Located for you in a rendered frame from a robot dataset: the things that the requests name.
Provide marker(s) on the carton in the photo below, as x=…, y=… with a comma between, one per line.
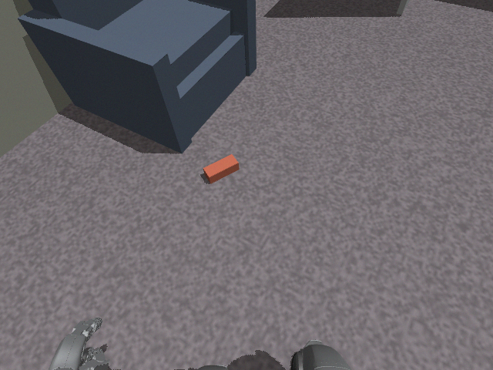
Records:
x=221, y=168

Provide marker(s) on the armchair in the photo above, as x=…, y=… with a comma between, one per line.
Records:
x=159, y=68

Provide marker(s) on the left robot hand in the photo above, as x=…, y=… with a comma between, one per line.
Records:
x=71, y=352

